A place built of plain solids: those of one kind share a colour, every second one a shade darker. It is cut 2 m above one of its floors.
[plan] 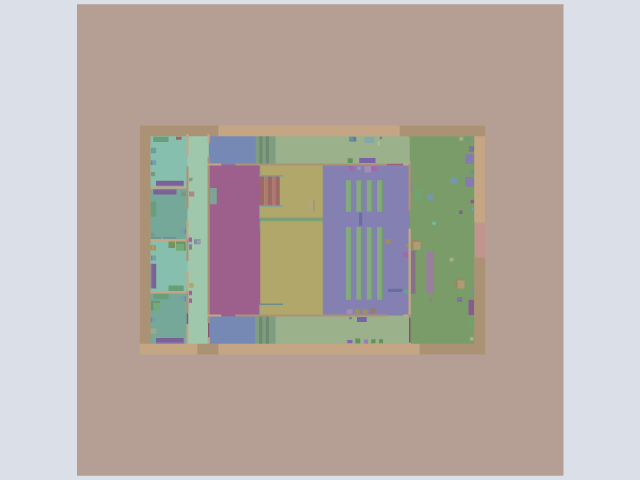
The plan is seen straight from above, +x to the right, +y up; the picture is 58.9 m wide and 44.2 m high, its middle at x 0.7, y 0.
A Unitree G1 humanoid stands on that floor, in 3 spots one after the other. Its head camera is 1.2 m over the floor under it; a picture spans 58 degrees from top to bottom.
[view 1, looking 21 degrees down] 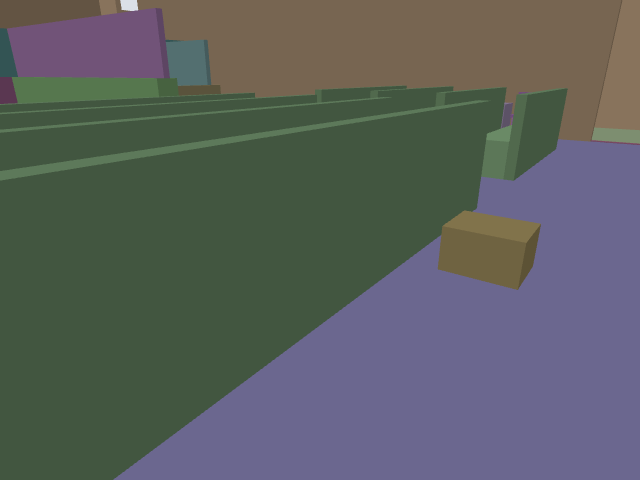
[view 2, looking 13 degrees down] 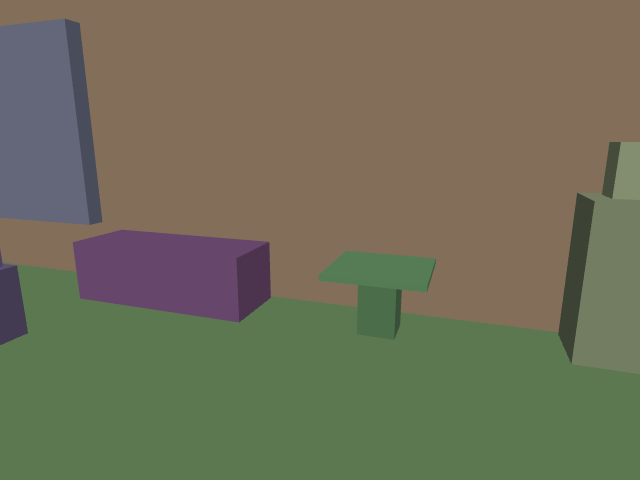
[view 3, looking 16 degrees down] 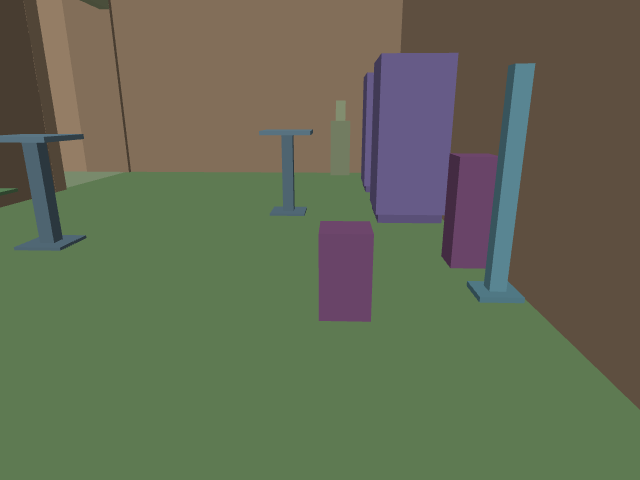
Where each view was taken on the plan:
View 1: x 7.62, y -2.90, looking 126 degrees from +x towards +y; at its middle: seats_parterre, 2.05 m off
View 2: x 11.98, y -8.30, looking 19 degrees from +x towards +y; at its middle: wall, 3.18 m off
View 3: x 13.61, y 0.00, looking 92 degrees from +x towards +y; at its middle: bin_foyer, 2.49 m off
